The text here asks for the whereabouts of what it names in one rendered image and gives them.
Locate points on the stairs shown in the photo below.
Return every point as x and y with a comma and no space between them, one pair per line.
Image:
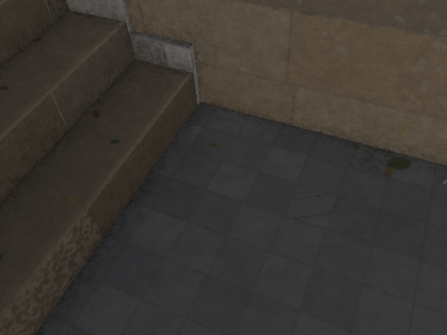
82,124

